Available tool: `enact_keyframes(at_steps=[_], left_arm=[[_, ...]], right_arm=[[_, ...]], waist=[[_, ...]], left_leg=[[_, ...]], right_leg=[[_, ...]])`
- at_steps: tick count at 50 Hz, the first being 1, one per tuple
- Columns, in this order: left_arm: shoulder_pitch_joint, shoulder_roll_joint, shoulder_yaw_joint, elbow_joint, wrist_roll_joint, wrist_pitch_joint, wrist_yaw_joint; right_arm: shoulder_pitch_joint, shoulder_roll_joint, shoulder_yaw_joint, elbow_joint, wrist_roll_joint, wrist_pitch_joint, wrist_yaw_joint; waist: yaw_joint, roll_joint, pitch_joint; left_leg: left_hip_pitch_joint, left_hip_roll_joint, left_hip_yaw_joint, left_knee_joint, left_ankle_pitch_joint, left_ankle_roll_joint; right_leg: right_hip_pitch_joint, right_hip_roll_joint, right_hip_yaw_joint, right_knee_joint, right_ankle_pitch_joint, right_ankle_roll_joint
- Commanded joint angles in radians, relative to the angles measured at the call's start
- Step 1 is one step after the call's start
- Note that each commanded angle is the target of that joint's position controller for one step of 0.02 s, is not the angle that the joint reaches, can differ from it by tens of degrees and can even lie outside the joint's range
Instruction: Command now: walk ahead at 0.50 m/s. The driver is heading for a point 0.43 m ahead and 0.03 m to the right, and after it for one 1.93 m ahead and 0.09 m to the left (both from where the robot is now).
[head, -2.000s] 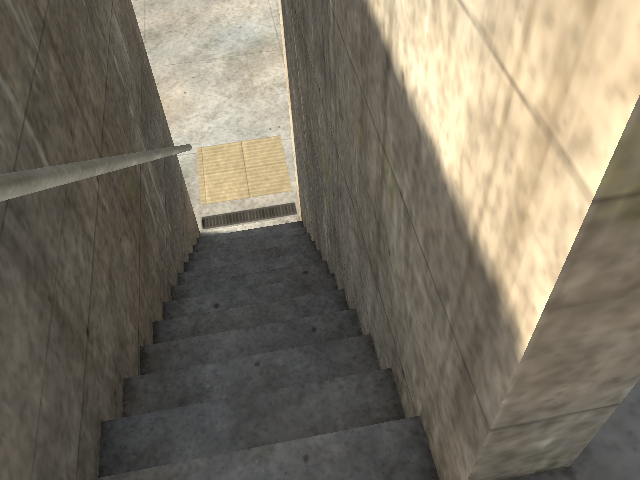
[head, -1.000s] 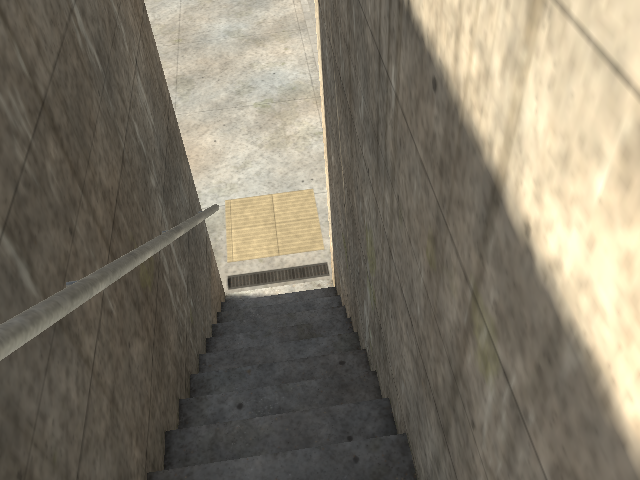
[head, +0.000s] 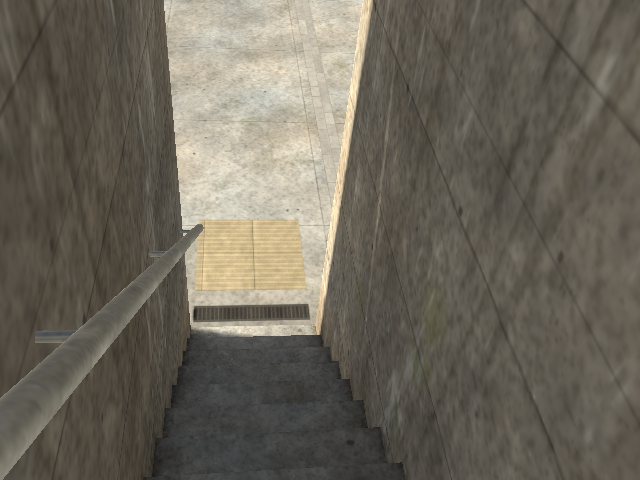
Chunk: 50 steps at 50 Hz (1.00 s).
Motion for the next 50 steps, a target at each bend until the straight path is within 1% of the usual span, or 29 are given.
enact_keyframes(at_steps=[1, 4, 5, 6, 7, 8, 9, 10, 12, 13, 16, 17, 18, 20, 21, 24, 25, 27, 29, 32, 34, 36, 39, 44, 46, 47, 48, 49, 50], left_arm=[[-0.027, 0.057, 0.005, 0.006, 0.005, -0.019, -0.001], [0.261, 0.127, 0.038, 0.179, -0.01, -0.03, 0.015], [0.646, 0.18, 0.06, 0.311, 0.013, -0.046, 0.018], [0.876, 0.12, 0.041, 0.416, -0.016, -0.056, 0.035], [0.875, -0.013, -0.004, 0.456, -0.068, -0.052, 0.057], [0.825, -0.053, -0.033, 0.418, -0.048, -0.071, 0.058], [0.581, -0.028, -0.034, 0.352, -0.028, -0.103, 0.058], [0.434, -0.022, -0.017, 0.297, -0.037, -0.136, 0.051], [-0.048, 0.142, 0.012, 0.11, -0.028, -0.116, 0.063], [0.029, 0.157, 0.022, 0.135, 0.029, -0.116, 0.063], [0.232, 0.028, 0.005, 0.18, -0.076, -0.112, 0.112], [0.222, 0.031, -0.003, 0.197, -0.072, -0.085, 0.132], [0.232, -0.016, -0.013, 0.216, -0.056, -0.045, 0.13], [0.036, 0.049, 0.019, 0.179, -0.05, -0.05, 0.087], [0.419, -0.12, -0.009, 0.132, -0.078, -0.049, 0.057], [0.272, -0.081, -0.013, 0.114, -0.08, -0.039, 0.078], [0.331, -0.132, -0.034, 0.057, -0.095, -0.032, 0.074], [0.224, -0.02, -0.012, 0.064, -0.078, -0.016, 0.079], [0.169, -0.053, -0.012, 0.058, -0.036, -0.018, 0.075], [0.101, -0.067, -0.019, 0.025, -0.006, 0.008, 0.03], [0.003, 0.04, 0.023, -0.013, -0.032, 0.007, 0.013], [-0.136, 0.017, 0.012, -0.059, -0.042, -0.022, 0.001], [-0.154, 0.025, 0.017, -0.024, -0.039, -0.043, -0.008], [-0.138, 0.009, 0.024, 0.021, -0.042, -0.049, -0.024], [0.135, 0.004, 0.032, 0.125, -0.03, -0.065, -0.023], [0.239, 0.025, 0.046, 0.166, -0.007, -0.05, -0.013], [0.511, 0.096, 0.073, 0.205, 0.003, -0.03, -0.007], [0.508, 0.089, 0.046, 0.188, 0.05, -0.031, -0.018], [0.309, 0.051, -0.003, 0.126, 0.059, -0.041, -0.023]], right_arm=[[0.111, -0.172, -0.044, 0.034, -0.006, 0.0, -0.006], [0.043, -0.187, -0.064, 0.019, 0.006, -0.033, 0.014], [-0.251, -0.254, -0.085, -0.06, -0.017, -0.051, 0.032], [-0.439, -0.272, -0.099, -0.107, -0.035, -0.063, 0.037], [-0.507, -0.21, -0.092, -0.193, -0.044, -0.072, 0.035], [-0.363, -0.099, -0.075, -0.217, -0.015, -0.076, 0.043], [-0.098, -0.076, -0.066, -0.157, 0.049, -0.089, 0.079], [-0.015, -0.142, -0.087, -0.098, 0.068, -0.088, 0.081], [-0.123, -0.136, -0.074, -0.131, 0.053, -0.05, 0.071], [0.066, -0.148, -0.083, 0.021, 0.003, -0.037, 0.094], [-0.151, -0.121, -0.041, -0.07, 0.001, -0.04, 0.16], [-0.263, -0.076, -0.027, -0.139, 0.006, -0.027, 0.158], [-0.18, -0.118, -0.042, -0.139, 0.011, -0.012, 0.15], [0.316, -0.244, -0.071, 0.012, -0.04, -0.009, 0.171], [0.078, -0.246, -0.035, -0.013, -0.051, -0.025, 0.184], [0.032, -0.2, -0.013, -0.002, -0.049, 0.009, 0.173], [-0.051, -0.294, -0.021, 0.005, -0.049, 0.001, 0.156], [-0.032, -0.186, -0.003, -0.002, -0.04, -0.026, 0.106], [-0.053, -0.156, 0.007, -0.011, 0.007, -0.024, 0.058], [-0.221, -0.16, 0.032, -0.056, -0.059, 0.009, 0.028], [-0.168, -0.148, 0.005, -0.033, 0.009, 0.016, 0.008], [0.019, -0.028, 0.027, 0.016, 0.004, 0.009, 0.003], [0.027, -0.082, 0.01, -0.028, 0.005, -0.01, 0.0], [-0.031, -0.204, -0.069, -0.028, 0.047, 0.0, 0.03], [-0.11, -0.178, -0.085, -0.046, 0.033, 0.01, 0.049], [-0.129, -0.163, -0.088, -0.056, 0.021, 0.001, 0.054], [-0.31, -0.166, -0.08, -0.086, -0.01, -0.02, 0.083], [-0.314, -0.09, -0.067, -0.106, 0.008, -0.025, 0.105], [-0.134, -0.037, -0.054, -0.107, 0.032, 0.004, 0.106]], waist=[[0.014, 0.16, 0.296], [0.108, 0.09, 0.274], [0.365, -0.007, 0.221], [0.543, -0.372, 0.23], [0.462, -0.324, 0.278], [0.279, -0.205, 0.245], [0.053, -0.087, 0.149], [0.002, 0.01, 0.099], [-0.211, 0.268, 0.222], [-0.212, 0.301, 0.061], [-0.069, 0.123, 0.11], [-0.052, 0.018, 0.114], [-0.076, -0.052, 0.102], [-0.375, -0.035, 0.019], [-0.003, 0.442, 0.002], [-0.006, 0.098, 0.124], [0.115, 0.295, 0.057], [0.029, 0.102, 0.145], [0.069, 0.018, 0.156], [0.127, 0.164, 0.057], [0.053, 0.217, 0.099], [-0.038, 0.241, 0.162], [-0.092, 0.08, 0.234], [-0.07, 0.206, 0.224], [0.013, 0.171, 0.159], [0.037, 0.129, 0.14], [0.247, 0.073, 0.037], [0.279, -0.224, -0.024], [0.104, -0.241, -0.1]], left_leg=[[-0.081, 0.299, -0.346, -0.105, 1.169, -0.112], [-0.203, 0.257, -0.315, 0.207, 1.408, -0.153], [-0.569, 0.187, -0.185, 0.562, 1.492, -0.212], [-0.962, -0.011, -0.02, 1.155, 0.443, -0.281], [-1.017, -0.022, -0.044, 1.222, -0.002, -0.255], [-1.076, -0.068, -0.313, 1.102, 0.029, -0.226], [-0.995, 0.03, -0.405, 0.796, 0.178, -0.139], [-0.916, 0.104, -0.428, 0.56, 0.344, -0.097], [-0.447, 0.253, -0.283, -0.165, 0.552, -0.122], [-0.023, 0.159, -0.161, 0.057, 0.938, -0.135], [0.043, 0.132, -0.056, -0.503, 1.58, -0.149], [0.062, 0.166, -0.122, -0.669, 1.515, -0.153], [0.086, 0.189, -0.126, -0.818, 1.519, -0.159], [0.433, 0.268, -0.196, -0.7, 1.514, -0.066], [0.439, 0.426, -0.325, -0.475, 1.918, 0.001], [0.176, 0.369, -0.384, -0.589, 1.722, -0.08], [0.133, 0.519, -0.591, -0.554, 1.779, 0.062], [-0.02, 0.426, -0.582, -0.469, 1.505, -0.037], [-0.116, 0.329, -0.45, -0.416, 1.296, -0.113], [-0.29, 0.311, -0.384, -0.446, 1.456, -0.11], [-0.126, 0.278, -0.371, -0.258, 0.954, -0.06], [0.015, 0.255, -0.385, -0.191, 0.798, -0.045], [-0.168, 0.19, -0.28, -0.219, 0.659, -0.053], [-0.145, 0.27, -0.302, -0.148, 0.872, -0.027], [-0.214, 0.197, -0.126, -0.006, 0.924, -0.067], [-0.306, 0.134, -0.064, 0.09, 0.906, -0.099], [-0.524, 0.056, -0.085, 0.439, 0.829, -0.139], [-0.723, -0.058, -0.062, 0.825, -0.024, -0.179], [-0.736, 0.025, -0.247, 0.838, -0.007, -0.162]], right_leg=[[-0.172, -0.017, -0.044, 0.034, -0.08, -0.012], [0.113, 0.055, -0.191, 0.026, -0.389, -0.022], [0.643, 0.047, -0.291, -0.147, -0.321, -0.088], [1.044, -0.056, -0.233, -0.386, -0.032, -0.222], [0.99, -0.075, -0.113, -0.407, -0.082, -0.263], [0.962, -0.127, 0.079, -0.253, 0.072, -0.345], [0.871, -0.296, 0.276, -0.23, 0.224, -0.392], [0.761, -0.345, 0.29, -0.239, -0.034, -0.36], [0.065, -0.347, 0.32, -0.247, -0.317, -0.278], [-0.095, -0.273, 0.293, -0.096, -0.248, -0.278], [-0.028, -0.024, -0.165, 0.21, -0.818, -0.103], [0.043, -0.044, -0.14, 0.258, -0.746, -0.1], [0.163, -0.024, -0.119, 0.388, -0.623, -0.087], [0.025, 0.094, -0.059, 0.993, -0.536, -0.023], [-0.112, 0.127, 0.006, 1.012, -1.188, -0.01], [-0.193, 0.042, -0.064, 1.067, -1.144, 0.027], [-0.164, -0.023, -0.003, 1.084, -1.083, 0.037], [-0.218, -0.026, 0.155, 0.786, -0.774, 0.01], [-0.154, -0.018, 0.117, 0.455, -0.536, 0.02], [0.252, -0.035, -0.063, 0.279, -0.335, 0.07], [0.025, -0.08, 0.014, 0.094, -0.217, 0.065], [-0.167, -0.084, -0.012, -0.095, -0.264, 0.078], [-0.006, -0.003, -0.084, -0.282, 0.042, 0.076], [0.19, -0.059, -0.126, -0.359, -0.209, 0.018], [0.52, -0.053, -0.245, -0.634, 0.122, -0.034], [0.722, -0.046, -0.267, -0.64, 0.298, -0.055], [1.061, -0.107, -0.227, -0.544, 0.304, -0.103], [1.206, -0.262, -0.142, -0.439, 0.731, -0.197], [1.185, -0.353, -0.006, -0.317, 0.829, -0.262]])
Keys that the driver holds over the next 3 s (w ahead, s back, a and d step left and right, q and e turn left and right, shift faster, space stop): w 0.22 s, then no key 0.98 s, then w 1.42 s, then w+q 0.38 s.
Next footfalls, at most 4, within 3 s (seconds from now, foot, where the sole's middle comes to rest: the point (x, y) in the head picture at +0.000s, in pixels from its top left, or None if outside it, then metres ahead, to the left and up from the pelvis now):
0.14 right None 0.14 -0.13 -0.86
0.38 left None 0.36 0.15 -1.06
0.74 right None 0.52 -0.16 -1.11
0.96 right None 0.59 -0.13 -1.26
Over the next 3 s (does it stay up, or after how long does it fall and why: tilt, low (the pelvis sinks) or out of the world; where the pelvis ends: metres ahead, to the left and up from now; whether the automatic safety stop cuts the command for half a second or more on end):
stays up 1.60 -0.06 -1.36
